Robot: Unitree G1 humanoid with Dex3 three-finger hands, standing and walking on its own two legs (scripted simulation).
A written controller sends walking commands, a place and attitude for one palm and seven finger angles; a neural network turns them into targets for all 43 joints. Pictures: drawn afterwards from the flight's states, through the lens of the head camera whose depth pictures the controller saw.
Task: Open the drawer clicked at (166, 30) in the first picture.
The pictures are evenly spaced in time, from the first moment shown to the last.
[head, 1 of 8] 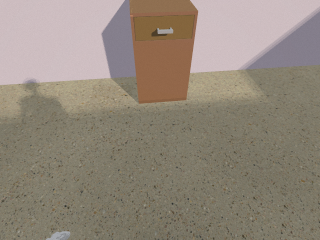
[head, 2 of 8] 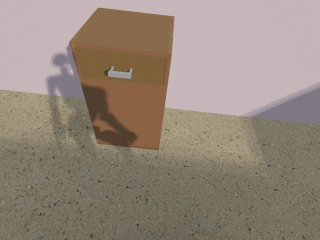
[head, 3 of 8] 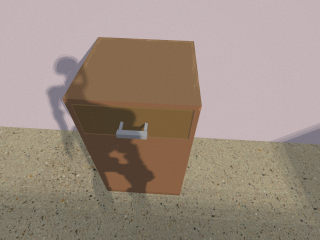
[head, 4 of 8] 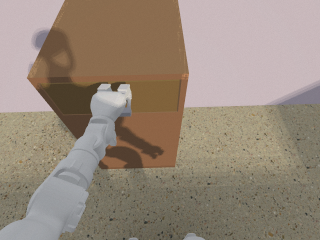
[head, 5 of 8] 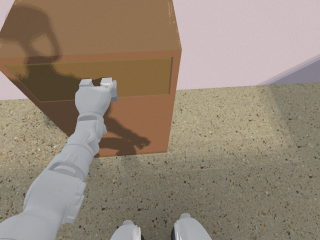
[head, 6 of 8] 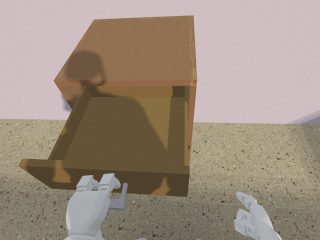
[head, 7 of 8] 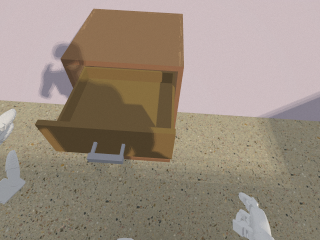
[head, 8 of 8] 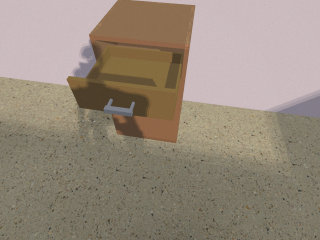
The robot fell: no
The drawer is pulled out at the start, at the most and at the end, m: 0.00 0.30 0.29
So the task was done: yes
